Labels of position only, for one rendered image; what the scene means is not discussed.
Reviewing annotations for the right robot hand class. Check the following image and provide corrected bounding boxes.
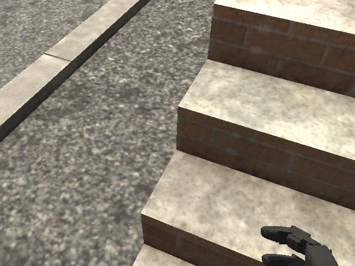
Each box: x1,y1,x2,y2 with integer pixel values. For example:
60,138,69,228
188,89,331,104
261,226,338,266

